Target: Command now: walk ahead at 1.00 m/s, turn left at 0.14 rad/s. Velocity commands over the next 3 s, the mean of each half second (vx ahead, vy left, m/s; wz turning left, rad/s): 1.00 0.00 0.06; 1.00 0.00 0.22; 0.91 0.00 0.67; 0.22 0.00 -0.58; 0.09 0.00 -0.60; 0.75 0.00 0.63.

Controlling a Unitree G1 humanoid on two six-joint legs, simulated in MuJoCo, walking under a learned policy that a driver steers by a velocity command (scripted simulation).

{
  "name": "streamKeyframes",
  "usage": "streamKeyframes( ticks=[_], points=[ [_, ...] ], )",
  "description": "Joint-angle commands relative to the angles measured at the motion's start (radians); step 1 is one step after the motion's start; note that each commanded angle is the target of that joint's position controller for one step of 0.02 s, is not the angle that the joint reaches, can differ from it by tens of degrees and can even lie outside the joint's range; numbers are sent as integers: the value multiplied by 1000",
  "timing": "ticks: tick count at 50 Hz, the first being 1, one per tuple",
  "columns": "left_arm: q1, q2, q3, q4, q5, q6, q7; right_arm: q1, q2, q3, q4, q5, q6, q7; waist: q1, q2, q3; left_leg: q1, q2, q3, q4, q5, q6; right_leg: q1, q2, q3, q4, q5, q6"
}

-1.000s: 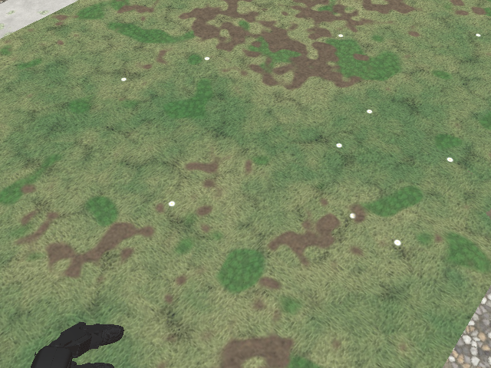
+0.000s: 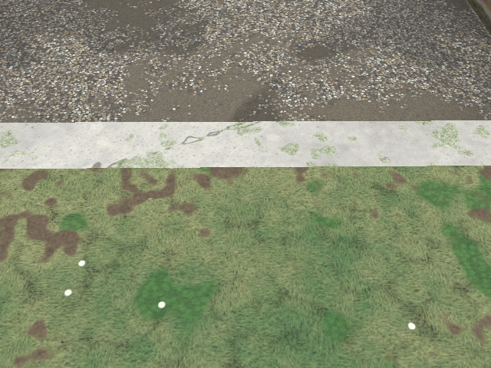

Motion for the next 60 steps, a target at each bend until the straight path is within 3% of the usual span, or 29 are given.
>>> streamKeyframes(
  ticks=[1, 6, 10, 12, 13, 14, 15, 16, 17, 18, 21, 25, 31, 33, 35, 36, 37, 38, 39, 41, 44, 47, 51, 54, 56, 57, 58, 59, 60],
  points=[
    [58, 76, 9, 1, -20, -37, -3, -66, -16, 15, -110, -12, 4, 20, -35, -69, 77, -279, 93, -48, -98, 25, -22, 79, -273, 364, -367, -104, -160],
    [79, 111, 14, 23, -47, -65, -17, -287, 1, 45, -189, 3, -10, 53, -12, -53, 129, -50, 110, 129, -583, 395, -26, -35, -195, 106, -530, 290, -125],
    [132, 174, 21, 62, -43, -60, -12, -295, -36, 31, -177, -2, -12, 35, -20, -88, 82, 5, 42, 187, -707, 365, 19, 253, -240, 35, -410, 859, -101],
    [146, 216, 28, 82, -21, -33, 10, -126, -91, 4, -129, -11, -9, 13, -106, -160, -61, 204, -33, 197, -705, 200, 48, 337, -260, 8, -115, 1166, -71],
    [119, 222, 28, 80, -14, -16, 21, 96, -123, -17, -56, -8, -7, 0, -212, -157, -168, 431, -44, 186, -731, 163, 64, 275, -240, -10, 158, 1140, -55],
    [114, 169, 15, 54, -7, -11, 23, 279, -196, -46, -11, -20, -3, -18, -271, -97, -279, 689, 108, 21, -695, -33, 85, 66, -197, -2, 509, 843, -53],
    [225, -8, -21, 0, -40, -19, -2, 262, -288, -74, -11, -45, -5, -26, -120, 234, -404, 951, 421, -541, -816, -310, 193, -333, -21, 51, 921, -166, -22],
    [133, 90, -7, -21, -46, -29, 4, 260, -249, -77, -14, -9, 0, -21, -171, 168, -449, 950, 413, -772, -980, -322, 202, -457, -4, 168, 1026, -190, -49],
    [3, 102, -4, -51, -48, -32, 10, 180, -195, -69, 8, -2, -9, -22, -139, 78, -229, 801, 363, -561, -984, -173, 174, -537, -74, 163, 981, -73, -57],
    [-41, 82, -16, -59, -37, -36, 6, 154, -147, -62, 25, 2, -19, -19, -111, -2, -128, 643, 327, -438, -998, -28, 160, -508, -106, 156, 901, -34, -55],
    [-25, 39, -29, -56, -4, 6, -21, 123, -44, -31, 57, 7, -37, -25, -2, 13, -34, 351, 243, -259, -1088, 52, 124, -368, -161, 164, 763, -47, -23],
    [-250, 24, -46, -145, 8, 26, -41, 165, -63, -35, 91, 29, -61, -17, -7, 14, 118, 258, 179, -98, -1239, 140, 127, -474, -200, 86, 507, 96, 20],
    [-415, 39, -60, -186, -18, 6, -51, 242, -126, -46, 137, 49, -79, -10, -43, -27, 143, 383, 176, 62, -1338, 584, 78, -241, -118, -25, 88, 465, -43],
    [-385, 71, -47, -178, -5, 3, -38, 267, -168, -51, 153, 34, -67, -19, -23, 11, 63, 548, 198, 92, -1177, 1017, 50, -186, -43, -65, 74, 340, -73],
    [-106, 125, -17, -97, -6, 7, -11, 258, -194, -53, 164, 3, -33, -41, 109, 81, -97, 589, 214, 114, -793, 1284, 24, 62, 26, -54, 112, 154, -107],
    [122, 154, 2, -33, 8, 13, 4, 237, -207, -55, 159, 6, -17, -51, 218, 61, -183, 445, 184, 138, -476, 1131, 14, 308, -17, -12, 109, 125, -124],
    [236, 266, 38, -12, 20, 20, 19, 280, -91, -30, 120, 17, -24, -40, 197, -129, -317, 176, 78, 135, -47, 580, -1, 560, -264, 295, 115, -76, -176],
    [205, 297, 49, -15, 6, 24, 1, 380, -27, -16, 97, 59, -38, -24, 103, -367, -493, -121, -110, -20, 286, -181, -23, 745, -473, 872, -98, -158, -305],
    [88, 215, 44, -37, -6, 26, -7, 268, -89, -25, 84, 45, -36, -42, 92, -143, -363, -237, -6, -56, 313, -88, 6, 646, -429, 787, -134, -188, -266],
    [5, 88, 15, -29, 3, 6, 12, 131, -49, -17, 40, 32, -32, -63, 50, 13, -82, -247, 83, -22, 223, -5, 6, 307, -391, 495, -164, 92, -192],
    [-1, 25, -6, 2, -1, -28, 14, 154, 18, -9, 22, 12, 38, -37, -43, -44, 7, -127, 136, -31, 101, 19, -9, 18, -323, 264, -254, 41, -110],
    [21, 59, -4, 27, -19, -55, 14, -1, 36, -4, -63, 12, 76, -18, -50, -90, 117, -216, 138, 27, -91, 178, 6, -35, -264, 39, -272, 271, -74],
    [43, 59, -20, 26, -42, -58, 26, -93, 57, 8, -106, 25, 61, 6, -53, -55, 131, -96, 91, 164, -425, 427, 49, -48, -226, -159, -218, 526, -34],
    [58, 135, -5, 10, -66, -52, 42, -53, 15, -16, -113, 23, 65, 15, -93, -72, 80, 85, -6, 263, -530, 450, 92, 9, -251, -201, -87, 926, 9],
    [-27, 219, 24, -24, -56, -17, 61, 161, -65, -53, -62, 26, 75, 10, -197, -176, -17, 232, -60, 232, -534, 151, 127, 122, -294, -175, 159, 1237, 30],
    [-114, 231, 36, -32, -44, 11, 73, 407, -103, -80, 22, 22, 76, -9, -325, -183, -112, 469, -42, 137, -504, 115, 160, 54, -309, -130, 487, 1293, 50],
    [-187, 202, 38, -32, -55, 37, 66, 449, -137, -98, 28, 60, 70, -25, -368, -70, -123, 600, 25, -16, -602, 257, 224, -95, -155, -133, 969, 741, 78],
    [-113, 38, -4, -98, -29, 41, 51, 248, -176, -88, -2, 92, 72, -33, -153, 257, -84, 590, 77, -188, -578, 822, 193, -341, 24, -86, 1217, -204, 88],
    [-101, 5, -21, -241, -41, 40, 44, 197, -224, -104, -48, 92, 64, -44, -93, 309, -279, 755, 248, -543, -718, 847, 385, -585, 46, 96, 1273, -214, 122]
  ],
)
Next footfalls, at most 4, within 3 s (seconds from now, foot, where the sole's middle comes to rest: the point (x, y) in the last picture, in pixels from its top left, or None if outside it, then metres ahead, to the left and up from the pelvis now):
0.28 left None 0.48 0.12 -0.77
0.72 right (275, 231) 0.94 -0.06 -0.77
1.16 left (217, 151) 1.30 0.16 -0.77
1.44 right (251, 130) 1.42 0.03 -0.77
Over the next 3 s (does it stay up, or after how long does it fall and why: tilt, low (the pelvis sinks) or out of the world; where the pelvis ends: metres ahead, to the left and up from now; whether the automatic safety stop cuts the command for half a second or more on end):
stays up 1.16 0.18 -0.01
